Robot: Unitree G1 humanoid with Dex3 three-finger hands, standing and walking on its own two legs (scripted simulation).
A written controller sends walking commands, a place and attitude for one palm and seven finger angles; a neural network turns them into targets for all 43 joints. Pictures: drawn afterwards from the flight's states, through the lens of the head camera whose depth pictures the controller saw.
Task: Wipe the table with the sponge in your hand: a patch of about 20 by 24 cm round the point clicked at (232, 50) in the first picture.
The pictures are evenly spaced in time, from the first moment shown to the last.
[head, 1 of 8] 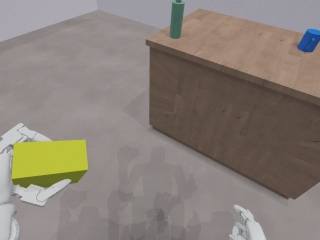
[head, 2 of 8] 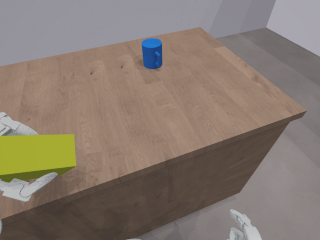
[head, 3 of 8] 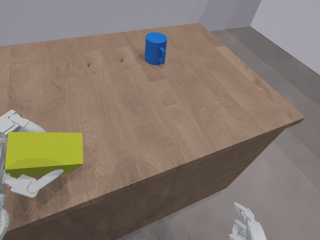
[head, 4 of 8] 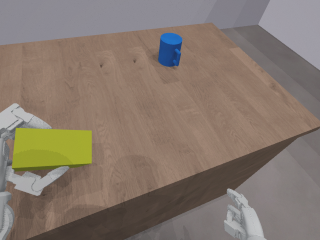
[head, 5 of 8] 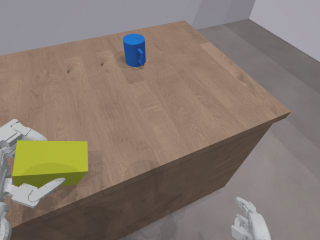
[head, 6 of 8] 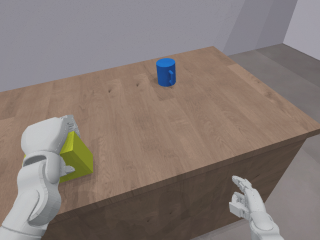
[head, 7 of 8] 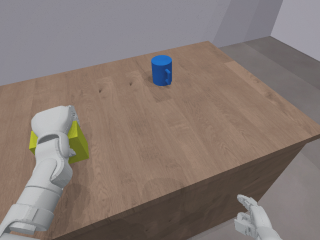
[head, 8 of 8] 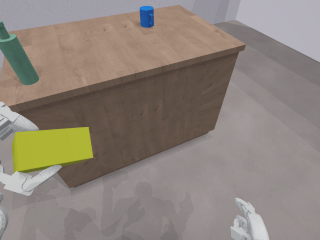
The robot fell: no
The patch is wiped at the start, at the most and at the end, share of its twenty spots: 0.00 1.00 1.00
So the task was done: yes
